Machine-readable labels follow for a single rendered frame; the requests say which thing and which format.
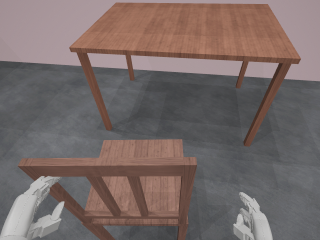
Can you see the robot right hand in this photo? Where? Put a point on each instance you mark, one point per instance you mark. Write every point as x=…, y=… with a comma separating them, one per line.
x=257, y=224

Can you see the chair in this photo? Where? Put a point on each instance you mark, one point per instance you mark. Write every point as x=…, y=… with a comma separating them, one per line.
x=146, y=182

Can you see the robot left hand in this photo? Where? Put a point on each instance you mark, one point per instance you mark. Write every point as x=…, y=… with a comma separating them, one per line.
x=21, y=215

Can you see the table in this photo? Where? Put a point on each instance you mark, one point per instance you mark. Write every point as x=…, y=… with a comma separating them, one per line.
x=211, y=31

